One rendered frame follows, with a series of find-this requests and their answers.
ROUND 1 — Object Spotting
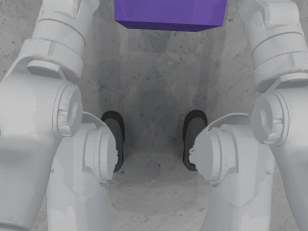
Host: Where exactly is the left robot upper arm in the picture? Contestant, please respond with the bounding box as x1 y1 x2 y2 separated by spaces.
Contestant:
0 71 84 231

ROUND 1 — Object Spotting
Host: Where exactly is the robot right forearm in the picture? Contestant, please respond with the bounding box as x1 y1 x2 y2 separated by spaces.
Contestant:
239 0 308 93

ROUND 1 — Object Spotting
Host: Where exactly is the carton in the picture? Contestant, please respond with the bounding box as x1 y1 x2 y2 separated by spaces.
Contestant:
114 0 227 32

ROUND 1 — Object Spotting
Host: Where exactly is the robot foot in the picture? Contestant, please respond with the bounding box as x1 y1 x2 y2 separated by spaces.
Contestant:
182 110 208 171
101 111 125 172

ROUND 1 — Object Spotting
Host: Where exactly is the robot left foot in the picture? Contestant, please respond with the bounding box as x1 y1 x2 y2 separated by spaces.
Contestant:
101 111 125 172

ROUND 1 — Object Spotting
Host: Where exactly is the robot left forearm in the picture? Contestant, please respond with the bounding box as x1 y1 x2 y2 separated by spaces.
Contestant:
0 0 100 86

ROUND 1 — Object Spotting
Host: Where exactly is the robot right foot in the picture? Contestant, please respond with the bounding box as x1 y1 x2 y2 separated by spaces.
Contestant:
182 110 208 171

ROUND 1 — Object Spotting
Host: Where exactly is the right robot upper arm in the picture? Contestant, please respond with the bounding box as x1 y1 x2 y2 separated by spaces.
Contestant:
249 87 308 231

